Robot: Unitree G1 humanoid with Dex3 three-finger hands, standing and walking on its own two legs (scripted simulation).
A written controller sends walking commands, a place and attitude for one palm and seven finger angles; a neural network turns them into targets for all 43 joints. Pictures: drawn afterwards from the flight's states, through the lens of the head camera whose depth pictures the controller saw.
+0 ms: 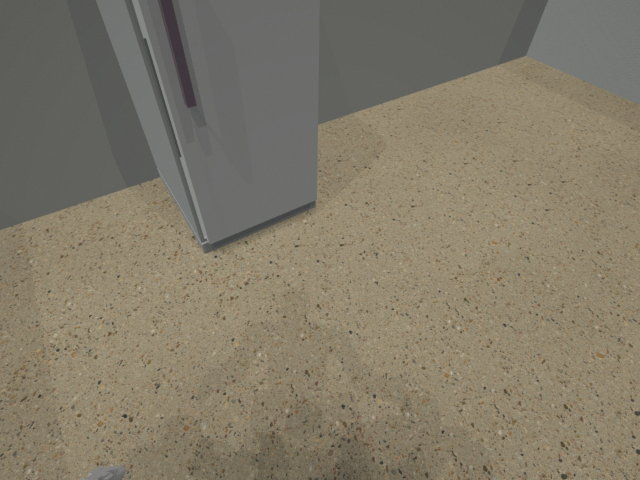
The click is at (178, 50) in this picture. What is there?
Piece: fridge door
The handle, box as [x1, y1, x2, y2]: [158, 0, 196, 107]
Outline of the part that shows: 158,0 184,102 188,107 196,105 171,0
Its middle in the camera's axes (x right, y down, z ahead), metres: -0.37 -0.55 +0.90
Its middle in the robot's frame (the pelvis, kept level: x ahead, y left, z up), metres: +1.05 +0.43 +0.17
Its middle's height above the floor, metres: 0.94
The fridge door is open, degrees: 0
